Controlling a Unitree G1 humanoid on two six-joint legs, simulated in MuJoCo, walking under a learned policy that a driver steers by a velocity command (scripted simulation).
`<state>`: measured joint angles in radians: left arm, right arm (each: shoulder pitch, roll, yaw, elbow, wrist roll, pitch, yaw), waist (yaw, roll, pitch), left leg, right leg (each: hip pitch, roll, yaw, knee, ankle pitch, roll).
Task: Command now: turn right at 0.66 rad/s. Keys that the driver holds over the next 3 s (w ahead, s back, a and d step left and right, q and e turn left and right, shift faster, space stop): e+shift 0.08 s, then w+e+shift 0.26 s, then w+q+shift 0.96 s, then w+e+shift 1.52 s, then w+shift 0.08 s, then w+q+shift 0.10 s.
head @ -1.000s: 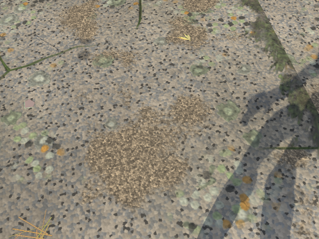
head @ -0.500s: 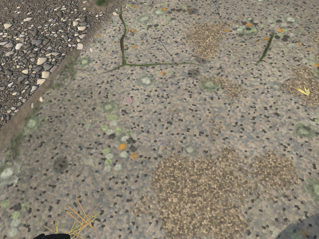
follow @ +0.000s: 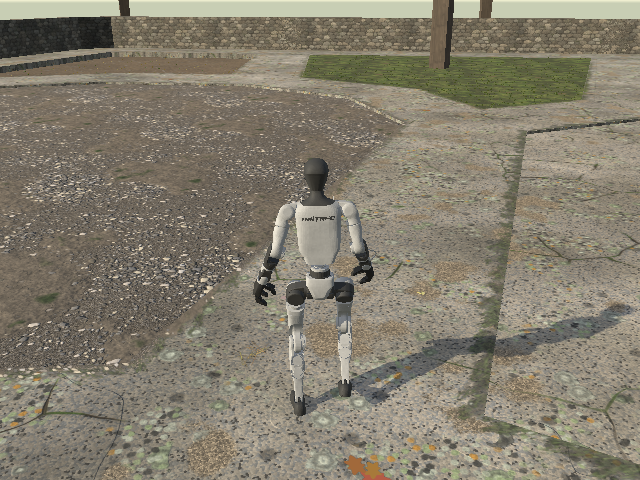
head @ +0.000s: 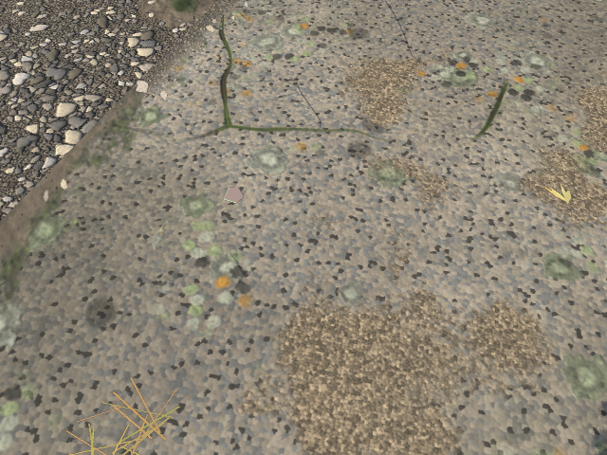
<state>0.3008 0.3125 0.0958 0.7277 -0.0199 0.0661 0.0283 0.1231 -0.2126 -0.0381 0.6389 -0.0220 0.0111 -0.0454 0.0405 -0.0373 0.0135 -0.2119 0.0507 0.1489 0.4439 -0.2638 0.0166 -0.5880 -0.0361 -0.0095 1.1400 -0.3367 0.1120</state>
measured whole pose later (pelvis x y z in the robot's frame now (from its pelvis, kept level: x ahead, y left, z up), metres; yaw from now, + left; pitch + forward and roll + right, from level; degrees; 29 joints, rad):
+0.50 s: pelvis +0.12 -0.12 +0.00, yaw -21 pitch +2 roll +2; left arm 0.47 0.24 0.03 0.71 0.00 -0.06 0.00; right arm 0.12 -0.31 -0.07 0.72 0.01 -0.10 0.06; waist 0.04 0.04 0.00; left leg -0.76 0.09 0.02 0.94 0.02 -0.01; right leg 0.05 0.04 0.01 0.27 -0.36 -0.07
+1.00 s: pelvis +0.53 -0.24 +0.00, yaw -1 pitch +0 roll +1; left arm 0.05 0.24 -0.02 0.54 0.03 -0.15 0.01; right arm 0.46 -0.23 -0.05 0.78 0.04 -0.07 0.00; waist -0.08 -0.03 0.02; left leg -0.10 -0.20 -0.18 0.39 -0.26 0.15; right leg -0.72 -0.10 0.19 0.84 -0.06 0.04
